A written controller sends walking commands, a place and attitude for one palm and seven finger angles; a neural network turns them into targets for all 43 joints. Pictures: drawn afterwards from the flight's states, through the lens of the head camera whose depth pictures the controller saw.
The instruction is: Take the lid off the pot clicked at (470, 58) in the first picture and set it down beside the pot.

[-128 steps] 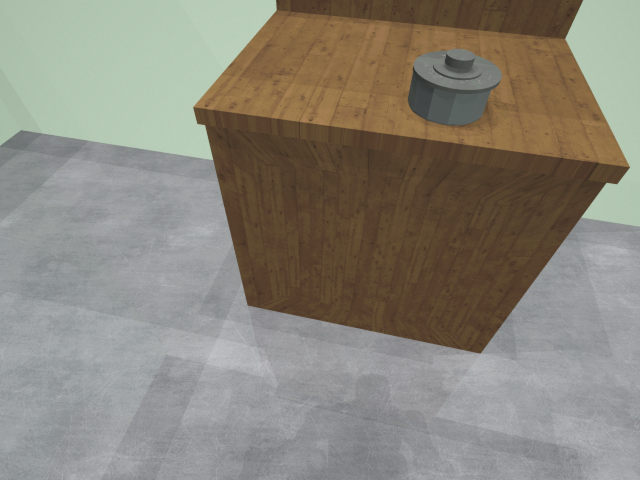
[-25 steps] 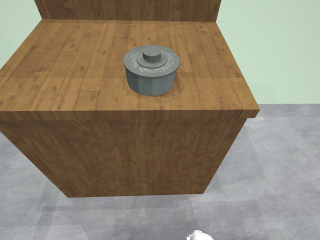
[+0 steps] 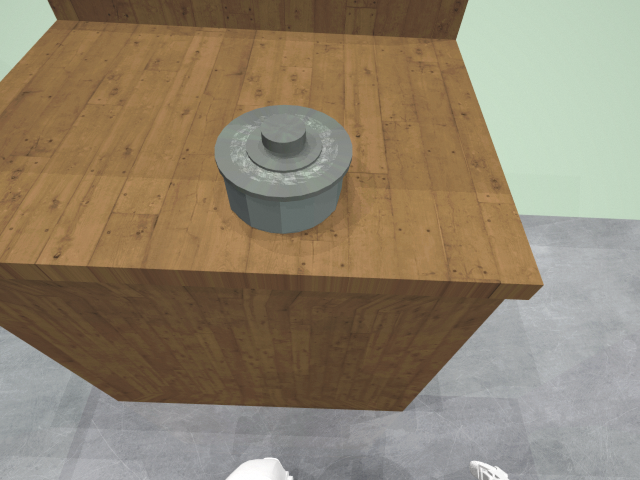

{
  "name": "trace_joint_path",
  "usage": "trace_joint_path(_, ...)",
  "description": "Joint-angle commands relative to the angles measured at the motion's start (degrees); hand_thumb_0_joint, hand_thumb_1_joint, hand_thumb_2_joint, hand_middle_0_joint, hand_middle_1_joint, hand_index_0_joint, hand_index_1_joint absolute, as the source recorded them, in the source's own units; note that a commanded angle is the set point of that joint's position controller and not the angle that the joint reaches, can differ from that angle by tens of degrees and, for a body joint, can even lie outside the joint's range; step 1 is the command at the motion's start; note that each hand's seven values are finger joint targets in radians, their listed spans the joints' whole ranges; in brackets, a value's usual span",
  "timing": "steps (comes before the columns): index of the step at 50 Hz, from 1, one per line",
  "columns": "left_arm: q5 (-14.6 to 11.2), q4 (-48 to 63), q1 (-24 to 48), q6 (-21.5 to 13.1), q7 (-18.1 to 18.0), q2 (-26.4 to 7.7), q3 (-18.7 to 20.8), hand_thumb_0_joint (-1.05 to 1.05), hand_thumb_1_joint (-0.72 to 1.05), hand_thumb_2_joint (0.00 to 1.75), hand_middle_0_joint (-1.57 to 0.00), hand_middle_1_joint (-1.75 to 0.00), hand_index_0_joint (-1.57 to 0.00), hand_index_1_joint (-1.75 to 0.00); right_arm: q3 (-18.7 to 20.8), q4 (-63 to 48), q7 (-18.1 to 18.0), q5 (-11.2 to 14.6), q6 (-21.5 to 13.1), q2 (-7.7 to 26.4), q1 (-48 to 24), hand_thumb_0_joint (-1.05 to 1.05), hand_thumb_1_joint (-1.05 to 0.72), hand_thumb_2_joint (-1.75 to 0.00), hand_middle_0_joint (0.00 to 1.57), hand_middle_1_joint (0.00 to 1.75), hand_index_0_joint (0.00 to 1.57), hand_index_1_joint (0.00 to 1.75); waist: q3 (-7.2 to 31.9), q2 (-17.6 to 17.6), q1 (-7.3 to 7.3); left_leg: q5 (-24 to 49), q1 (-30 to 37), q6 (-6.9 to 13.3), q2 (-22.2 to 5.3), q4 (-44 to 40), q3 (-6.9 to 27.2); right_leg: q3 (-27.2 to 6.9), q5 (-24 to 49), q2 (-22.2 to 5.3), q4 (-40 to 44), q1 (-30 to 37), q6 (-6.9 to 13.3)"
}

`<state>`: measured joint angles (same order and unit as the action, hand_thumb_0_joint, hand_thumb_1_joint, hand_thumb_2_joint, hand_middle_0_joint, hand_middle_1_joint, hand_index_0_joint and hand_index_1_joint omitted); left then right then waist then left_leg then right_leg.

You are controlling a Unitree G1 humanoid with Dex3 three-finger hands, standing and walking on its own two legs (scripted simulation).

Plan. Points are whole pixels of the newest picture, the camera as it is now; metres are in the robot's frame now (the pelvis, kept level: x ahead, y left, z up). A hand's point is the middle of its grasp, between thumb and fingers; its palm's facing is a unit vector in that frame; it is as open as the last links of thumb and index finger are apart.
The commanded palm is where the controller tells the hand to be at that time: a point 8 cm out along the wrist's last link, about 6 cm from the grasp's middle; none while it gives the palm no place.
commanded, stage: come to a stop and stand still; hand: left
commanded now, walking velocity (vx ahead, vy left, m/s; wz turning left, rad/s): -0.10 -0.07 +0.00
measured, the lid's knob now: (283, 133) +0.47 +0.10 +0.16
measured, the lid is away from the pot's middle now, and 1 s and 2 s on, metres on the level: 0.00 0.00 0.00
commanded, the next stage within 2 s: look again from close up in 0.70 s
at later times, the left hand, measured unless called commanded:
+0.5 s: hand out of the picture -0.02 +0.18 -0.17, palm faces +0.00 -0.97 -0.22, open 7.4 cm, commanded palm none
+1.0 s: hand out of the picture -0.01 +0.20 -0.18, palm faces -0.01 -0.98 -0.22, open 7.4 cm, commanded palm none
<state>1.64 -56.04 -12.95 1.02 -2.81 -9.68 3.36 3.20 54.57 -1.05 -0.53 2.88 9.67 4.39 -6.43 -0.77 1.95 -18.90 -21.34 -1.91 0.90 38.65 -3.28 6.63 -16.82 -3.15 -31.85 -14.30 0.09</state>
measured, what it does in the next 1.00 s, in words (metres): steps on the spot: left foot, then right foot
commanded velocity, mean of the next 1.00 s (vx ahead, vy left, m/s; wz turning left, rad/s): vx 0.03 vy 0.00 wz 0.00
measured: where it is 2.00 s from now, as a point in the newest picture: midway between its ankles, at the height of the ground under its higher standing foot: outside the picture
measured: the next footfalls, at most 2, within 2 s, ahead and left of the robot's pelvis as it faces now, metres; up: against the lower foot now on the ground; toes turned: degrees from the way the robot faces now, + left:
left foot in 0.02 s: +0.03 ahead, +0.10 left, +0.00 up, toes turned -1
right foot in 0.48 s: -0.05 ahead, -0.13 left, +0.00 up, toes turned -2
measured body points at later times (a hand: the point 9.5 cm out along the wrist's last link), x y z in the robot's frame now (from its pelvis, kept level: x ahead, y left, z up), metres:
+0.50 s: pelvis -0.04 +0.00 +0.01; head -0.02 +0.00 +0.46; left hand -0.02 +0.24 -0.15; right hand -0.02 -0.24 -0.15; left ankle +0.04 +0.09 -0.73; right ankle -0.10 -0.13 -0.74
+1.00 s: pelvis -0.04 +0.02 -0.01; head -0.01 +0.02 +0.44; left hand -0.01 +0.25 -0.16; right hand -0.02 -0.21 -0.16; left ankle -0.01 +0.10 -0.73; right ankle -0.09 -0.13 -0.73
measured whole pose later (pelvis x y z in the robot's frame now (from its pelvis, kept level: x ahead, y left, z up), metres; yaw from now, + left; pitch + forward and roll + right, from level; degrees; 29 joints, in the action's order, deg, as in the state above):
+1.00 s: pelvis -0.04 +0.02 -0.01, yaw -1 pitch +0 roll -1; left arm 1.4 -59.1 -15.9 -0.3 -2.8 -9.0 0.7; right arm 1.6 57.5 -1.2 -1.2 0.6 9.8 15.9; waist -1.9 1.3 -0.8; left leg -17.5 -20.6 3.3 1.2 37.5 -1.6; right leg 0.1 -23.3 -1.8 -33.7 -11.1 -0.2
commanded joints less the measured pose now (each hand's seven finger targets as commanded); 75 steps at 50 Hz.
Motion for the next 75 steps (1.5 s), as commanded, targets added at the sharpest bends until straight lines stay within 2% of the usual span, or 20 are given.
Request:
trace_joint_path(1,-1.21,5.18,-4.57,0.22,-0.42,-6.46,1.56,0.0,0.9,0.9,-0.2,-0.3,-0.2,-0.3,2.07,-2.53,-0.09,-0.85,-1.75,11.64,10.06,0.0,-0.9,-0.9,0.2,0.3,0.2,0.3,13.98,12.92,-2.85,60.3,23.48,9.96,-21.24,-14.19,19.4,-1.24,-5.56,-0.49,-13.48,-9.73,-1.37)
trace_joint_path(2,-0.9,5.06,-4.98,0.37,-0.87,-7.21,0.98,0.0,0.9,0.9,-0.2,-0.3,-0.2,-0.3,2.24,-3.41,-0.23,-0.3,-1.28,13.44,10.64,0.0,-0.9,-0.9,0.2,0.3,0.2,0.3,14.6,11.41,-3.98,68.18,21.03,15.49,-25.29,-14.92,17.67,-5.1,-22.8,3.15,-27.47,-8.75,-1.54)
trace_joint_path(3,-1.09,4.4,-3.99,1.05,-1.02,-7.14,1.42,0.0,0.9,0.9,-0.2,-0.3,-0.2,-0.3,1.89,-3.86,-0.98,-0.39,-1.46,12.6,9.36,0.0,-0.9,-0.9,0.2,0.3,0.2,0.3,14.98,10.94,-3.99,63.74,16.98,16.55,-24.09,-15.26,18.88,-10.32,-23.13,3.67,-34.55,-9.78,-1.79)
trace_joint_path(7,-0.83,2.58,-5.36,1.08,0.24,-7.39,2.0,0.0,0.9,0.9,-0.2,-0.3,-0.2,-0.3,0.34,-6.35,-1.46,-0.71,-2.53,7.81,1.77,0.0,-0.9,-0.9,0.2,0.3,0.2,0.3,10.49,3.8,-0.86,41.62,12.23,13.6,-16.43,-17.79,11.48,-11.74,-10.45,2.76,-40.13,-12.47,-2.39)
trace_joint_path(16,-0.45,1.65,-4.47,1.54,1.48,-5.45,-0.06,0.0,0.9,0.9,-0.2,-0.3,-0.2,-0.3,0.38,-1.28,-0.79,-0.67,-2.36,9.22,8.24,0.0,-0.9,-0.9,0.2,0.3,0.2,0.3,8.21,9.24,-4.03,-1.82,12.75,10.74,-15.47,-28.98,15.95,-6.94,-11.8,1.36,-12.06,-4.98,-1.32)
trace_joint_path(21,-0.77,-2.8,-12.27,0.33,1.37,-4.08,-0.8,0.0,0.9,0.9,-0.2,-0.3,-0.2,-0.3,0.56,1.85,-0.3,-0.45,-2.34,8.62,8.63,0.0,-0.9,-0.9,0.2,0.3,0.2,0.3,6.9,7.0,-1.29,-7.42,6.77,6.39,-10.84,-28.72,11.69,-3.41,-2.34,2.48,10.19,7.87,0.53)
trace_joint_path(22,-0.59,-3.29,-13.48,-0.11,1.04,-5.53,-0.7,0.0,0.9,0.9,-0.2,-0.3,-0.2,-0.3,0.34,2.43,-0.08,-0.01,-2.29,6.43,8.52,0.0,-0.9,-0.9,0.2,0.3,0.2,0.3,4.52,3.3,-0.73,-7.2,2.32,4.23,-7.79,-25.49,8.97,-6.57,-0.99,0.47,15.75,10.9,1.31)
trace_joint_path(24,-0.48,-2.67,-10.86,-0.64,0.92,-9.76,-0.35,0.0,0.9,0.9,-0.2,-0.3,-0.2,-0.3,-0.81,2.49,0.43,-0.02,-1.96,2.44,9.6,0.0,-0.9,-0.9,0.2,0.3,0.2,0.3,2.55,-7.12,-2.51,-1.21,5.78,0.8,-1.28,-12.75,2.23,-20.16,-17.69,-11.31,25.29,-1.66,6.51)
trace_joint_path(25,-0.71,-1.74,-6.75,-1.14,0.86,-10.25,-0.17,0.0,0.9,0.9,-0.2,-0.3,-0.2,-0.3,-0.77,3.2,0.69,-0.65,-1.88,2.93,10.08,0.0,-0.9,-0.9,0.2,0.3,0.2,0.3,1.5,-9.56,-3.03,2.1,7.57,0.8,-1.57,-7.82,2.04,-22.47,-19.54,-12.96,27.21,-6.92,7.72)
trace_joint_path(27,-1.13,-1.13,-3.17,-2.01,0.7,-8.75,-0.42,0.0,0.9,0.9,-0.2,-0.3,-0.2,-0.3,-1.01,4.54,0.67,-0.58,-2.19,3.19,11.89,0.0,-0.9,-0.9,0.2,0.3,0.2,0.3,-0.23,-11.94,-3.62,5.08,6.0,1.49,-2.65,-6.36,2.98,-19.63,-8.73,-11.12,24.75,-4.54,7.34)
trace_joint_path(30,-1.11,-2.73,-5.54,-2.44,0.82,-7.19,-0.59,0.0,0.9,0.9,-0.2,-0.3,-0.2,-0.3,-1.55,6.71,0.26,-0.43,-3.18,3.2,15.03,0.0,-0.9,-0.9,0.2,0.3,0.2,0.3,0.16,-4.17,-3.17,8.84,7.63,1.62,-2.66,-10.27,2.83,-14.81,2.87,-8.18,17.07,-0.2,5.51)
trace_joint_path(33,-1.3,-4.26,-7.97,-2.18,0.66,-5.67,-0.43,0.0,0.9,0.9,-0.2,-0.3,-0.2,-0.3,-1.87,7.36,-0.55,-0.36,-3.46,3.35,15.08,0.0,-0.9,-0.9,0.2,0.3,0.2,0.3,-0.48,-5.48,-1.94,12.79,7.66,2.02,-3.46,-11.16,3.73,-13.36,10.11,-6.56,14.55,1.64,4.6)
trace_joint_path(35,-1.41,-5.27,-8.28,-1.93,0.4,-5.1,-0.44,0.0,0.9,0.9,-0.2,-0.3,-0.2,-0.3,-2.01,8.58,-0.88,-0.15,-3.92,3.55,16.32,0.0,-0.9,-0.9,0.2,0.3,0.2,0.3,3.48,1.04,-1.91,21.11,10.67,2.72,-4.3,-13.25,5.93,-10.42,17.32,-4.79,9.36,4.8,3.25)
trace_joint_path(39,-1.38,-5.62,-8.24,-1.15,-0.24,-4.13,-0.44,0.0,0.9,0.9,-0.2,-0.3,-0.2,-0.3,-1.53,8.55,-1.37,0.19,-3.64,4.76,15.75,0.0,-0.9,-0.9,0.2,0.3,0.2,0.3,5.15,3.72,-1.32,26.51,12.75,4.53,-6.67,-14.0,8.88,-8.33,10.8,-2.92,7.79,4.38,1.51)
trace_joint_path(40,-0.27,-6.78,-13.05,-3.4,-1.87,-4.19,-1.8,0.0,0.9,0.9,-0.2,-0.3,-0.2,-0.3,-2.37,3.64,-0.6,0.49,-4.95,4.44,8.96,0.0,-0.9,-0.9,0.2,0.3,0.2,0.3,0.71,1.87,0.85,25.27,7.75,3.45,-5.98,-1.9,6.21,-13.03,27.63,-5.07,12.02,1.09,1.6)
trace_joint_path(41,-0.58,-3.76,-8.76,-3.78,-1.25,-6.9,-1.7,0.0,0.9,0.9,-0.2,-0.3,-0.2,-0.3,-2.18,2.61,0.04,0.14,-3.96,2.54,13.69,0.0,-0.9,-0.9,0.2,0.3,0.2,0.3,1.97,-1.54,-3.37,4.54,5.26,3.0,-3.85,-4.54,4.93,-14.62,13.65,-8.2,12.96,0.35,3.77)
trace_joint_path(44,-0.71,-0.47,-4.0,-2.56,-0.33,-6.86,-1.18,0.0,0.9,0.9,-0.2,-0.3,-0.2,-0.3,-0.91,0.89,0.33,-0.65,-2.84,4.02,15.1,0.0,-0.9,-0.9,0.2,0.3,0.2,0.3,1.33,2.96,-4.16,1.23,3.76,3.23,-3.46,-6.52,6.23,-12.29,-8.23,-4.21,8.66,-5.09,5.1)
trace_joint_path(48,-0.5,-0.21,-8.45,-1.75,-0.21,-3.62,-1.71,0.0,0.9,0.9,-0.2,-0.3,-0.2,-0.3,-0.51,-0.98,0.01,-0.52,-3.72,7.47,13.83,0.0,-0.9,-0.9,0.2,0.3,0.2,0.3,6.39,6.7,-1.45,7.75,4.17,7.75,-9.61,-14.51,16.24,-4.94,-6.43,2.68,-1.47,-1.15,2.48)
trace_joint_path(51,-0.41,-0.28,-8.55,-2.07,-0.33,-4.13,-2.19,0.0,0.9,0.9,-0.2,-0.3,-0.2,-0.3,-0.85,-1.57,-0.01,-0.2,-3.95,6.76,11.28,0.0,-0.9,-0.9,0.2,0.3,0.2,0.3,4.88,0.39,-0.9,11.18,3.18,6.87,-7.28,-12.12,12.21,-7.96,-1.04,0.82,3.04,0.36,2.73)
trace_joint_path(75,-0.62,1.18,-6.29,-1.53,0.38,-9.16,-1.92,0.0,0.9,0.9,-0.2,-0.3,-0.2,-0.3,-0.79,-0.68,-0.16,0.27,-4.23,7.53,6.28,0.0,-0.9,-0.9,0.2,0.3,0.2,0.3,6.23,0.83,-1.33,14.11,9.42,4.93,-5.67,-11.44,7.33,-10.59,8.16,-1.98,6.22,0.68,1.25)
